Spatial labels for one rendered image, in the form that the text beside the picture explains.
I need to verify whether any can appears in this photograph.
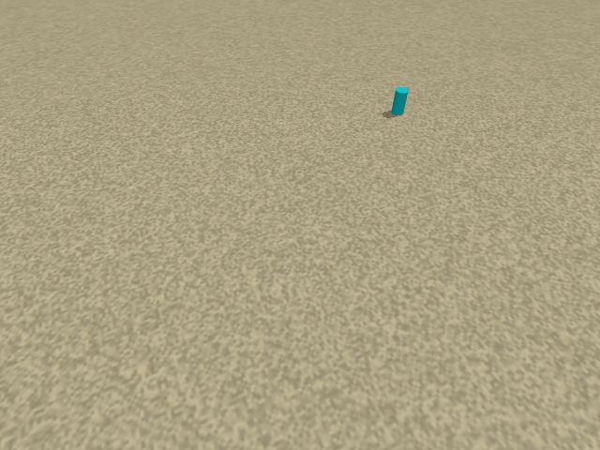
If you can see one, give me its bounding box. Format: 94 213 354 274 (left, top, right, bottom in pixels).
392 87 409 115

